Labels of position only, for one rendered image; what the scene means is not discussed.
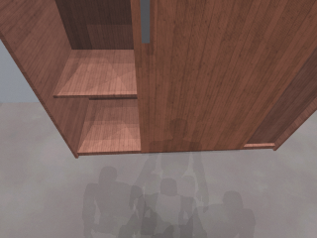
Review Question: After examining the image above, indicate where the handle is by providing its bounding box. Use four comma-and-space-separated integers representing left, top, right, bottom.
140, 0, 150, 44

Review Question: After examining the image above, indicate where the wardrobe door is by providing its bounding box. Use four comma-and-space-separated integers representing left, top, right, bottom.
130, 0, 317, 153
246, 46, 317, 144

